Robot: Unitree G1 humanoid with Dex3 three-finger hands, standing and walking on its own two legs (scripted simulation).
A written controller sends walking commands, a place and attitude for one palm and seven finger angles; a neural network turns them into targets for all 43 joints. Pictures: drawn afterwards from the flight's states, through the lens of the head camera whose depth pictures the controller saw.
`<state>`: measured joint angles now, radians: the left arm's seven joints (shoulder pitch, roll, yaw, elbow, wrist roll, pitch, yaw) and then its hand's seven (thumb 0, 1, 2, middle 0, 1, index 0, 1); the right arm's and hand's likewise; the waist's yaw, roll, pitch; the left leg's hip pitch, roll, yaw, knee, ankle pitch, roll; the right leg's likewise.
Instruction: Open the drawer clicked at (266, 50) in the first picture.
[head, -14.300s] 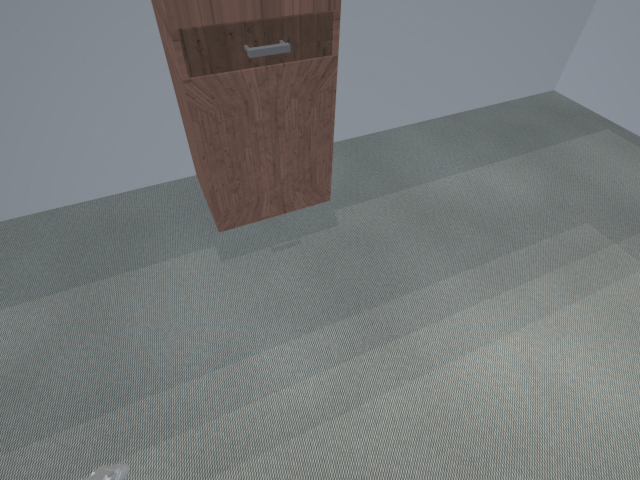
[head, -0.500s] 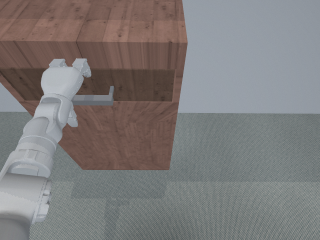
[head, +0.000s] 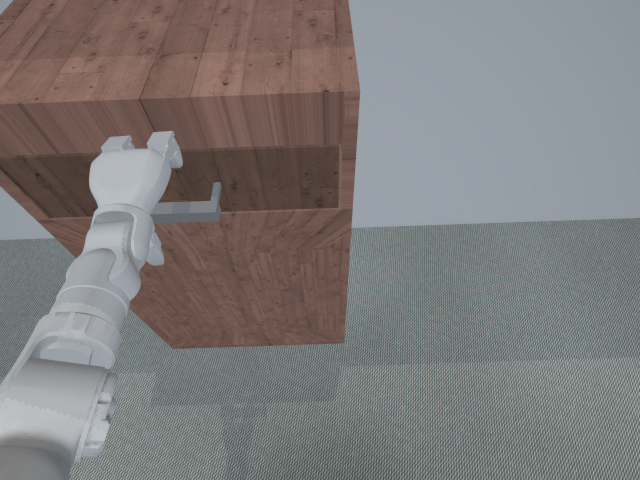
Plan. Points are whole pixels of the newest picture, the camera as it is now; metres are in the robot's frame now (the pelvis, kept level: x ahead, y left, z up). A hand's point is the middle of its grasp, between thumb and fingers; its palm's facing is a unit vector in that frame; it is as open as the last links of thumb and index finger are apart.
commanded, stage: move the hooked fingers above the handle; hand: left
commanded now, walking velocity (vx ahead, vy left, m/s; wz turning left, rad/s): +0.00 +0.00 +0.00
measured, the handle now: (175, 201) +0.51 +0.23 +0.01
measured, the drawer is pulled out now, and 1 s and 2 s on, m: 0.00 0.00 0.00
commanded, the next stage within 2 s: lower the fingers behind the handle in 1.96 s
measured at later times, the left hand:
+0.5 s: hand (188, 186) +0.47 +0.18 +0.09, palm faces +0.16 +0.00 -0.99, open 13.8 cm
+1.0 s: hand (160, 231) +0.42 +0.22 +0.05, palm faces -0.08 -0.03 -1.00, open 13.8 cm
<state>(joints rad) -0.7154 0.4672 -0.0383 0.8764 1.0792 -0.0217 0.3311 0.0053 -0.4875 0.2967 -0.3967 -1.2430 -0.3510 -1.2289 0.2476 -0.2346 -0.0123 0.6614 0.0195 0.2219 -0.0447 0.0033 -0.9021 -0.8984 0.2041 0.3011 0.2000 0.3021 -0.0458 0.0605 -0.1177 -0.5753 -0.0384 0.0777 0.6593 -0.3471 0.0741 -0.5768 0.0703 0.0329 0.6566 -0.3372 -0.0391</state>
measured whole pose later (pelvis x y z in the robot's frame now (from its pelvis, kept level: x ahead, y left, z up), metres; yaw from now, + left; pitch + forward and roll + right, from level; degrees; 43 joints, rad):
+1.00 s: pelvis -0.01 -0.01 +0.00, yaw +4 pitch +15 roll -1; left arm -0.71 0.55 -0.14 0.79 1.01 -0.28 0.14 0.00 -0.49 0.30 -0.33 -1.21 -0.33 -1.21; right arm 0.36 -0.31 -0.08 0.69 0.02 0.16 -0.08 0.00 -0.90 -0.90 0.20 0.30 0.20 0.30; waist -0.05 0.02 -0.10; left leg -0.63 -0.04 0.00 0.71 -0.34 0.06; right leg -0.59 0.06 -0.05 0.67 -0.34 -0.06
